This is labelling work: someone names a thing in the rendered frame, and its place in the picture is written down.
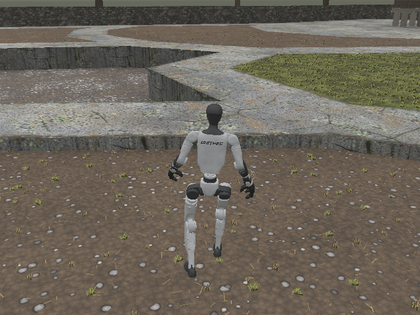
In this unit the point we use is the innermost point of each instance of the left robot foot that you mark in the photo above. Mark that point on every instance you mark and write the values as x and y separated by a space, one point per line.
191 272

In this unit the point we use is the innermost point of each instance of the robot right upper arm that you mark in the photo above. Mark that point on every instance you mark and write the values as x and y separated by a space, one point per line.
236 150

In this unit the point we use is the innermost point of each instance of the left robot forearm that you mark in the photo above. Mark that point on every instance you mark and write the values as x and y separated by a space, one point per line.
175 166

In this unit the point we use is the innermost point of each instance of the right robot forearm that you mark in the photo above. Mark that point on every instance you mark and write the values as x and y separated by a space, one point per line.
245 175

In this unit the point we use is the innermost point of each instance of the robot right hand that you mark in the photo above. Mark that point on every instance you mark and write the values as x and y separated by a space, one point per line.
250 189

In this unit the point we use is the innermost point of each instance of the robot left hand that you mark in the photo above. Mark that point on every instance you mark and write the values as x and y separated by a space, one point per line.
170 174

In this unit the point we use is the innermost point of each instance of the robot left upper arm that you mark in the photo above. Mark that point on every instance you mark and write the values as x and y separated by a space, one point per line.
186 147

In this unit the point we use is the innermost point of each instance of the left robot thigh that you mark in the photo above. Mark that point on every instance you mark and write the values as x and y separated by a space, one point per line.
191 199

